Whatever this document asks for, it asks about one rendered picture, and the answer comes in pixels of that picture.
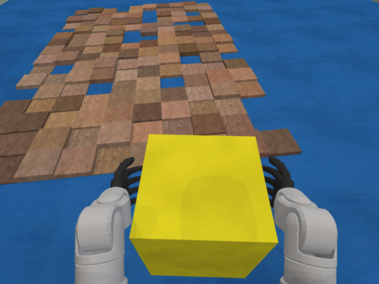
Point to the left robot hand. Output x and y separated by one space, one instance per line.
121 177

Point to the right robot hand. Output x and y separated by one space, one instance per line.
281 175

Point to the right robot forearm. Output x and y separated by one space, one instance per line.
310 239

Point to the left robot forearm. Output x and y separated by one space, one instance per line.
99 239

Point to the carton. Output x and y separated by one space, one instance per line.
202 207

